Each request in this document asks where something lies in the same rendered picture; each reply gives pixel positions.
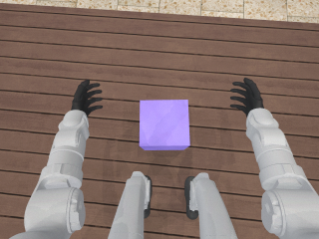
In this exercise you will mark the robot right upper arm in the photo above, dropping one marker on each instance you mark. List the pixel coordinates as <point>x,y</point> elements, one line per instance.
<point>290,213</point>

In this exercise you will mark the robot right foot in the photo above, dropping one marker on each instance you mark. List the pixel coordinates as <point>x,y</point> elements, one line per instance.
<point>191,214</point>

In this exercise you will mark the robot right forearm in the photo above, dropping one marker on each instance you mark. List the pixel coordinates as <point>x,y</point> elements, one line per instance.
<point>278,168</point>

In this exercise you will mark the robot left forearm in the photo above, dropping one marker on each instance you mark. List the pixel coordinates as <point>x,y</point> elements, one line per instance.
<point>64,166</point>

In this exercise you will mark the robot right hand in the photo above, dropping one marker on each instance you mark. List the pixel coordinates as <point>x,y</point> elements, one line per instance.
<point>252,100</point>

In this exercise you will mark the carton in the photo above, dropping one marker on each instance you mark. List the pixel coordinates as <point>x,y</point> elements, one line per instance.
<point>164,125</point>

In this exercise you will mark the left robot thigh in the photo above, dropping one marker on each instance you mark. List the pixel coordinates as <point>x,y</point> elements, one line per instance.
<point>130,216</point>

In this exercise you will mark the robot left upper arm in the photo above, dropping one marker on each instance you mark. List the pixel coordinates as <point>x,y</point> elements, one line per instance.
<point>54,213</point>

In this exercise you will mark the robot left hand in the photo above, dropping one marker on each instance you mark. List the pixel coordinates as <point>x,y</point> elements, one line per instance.
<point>81,102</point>

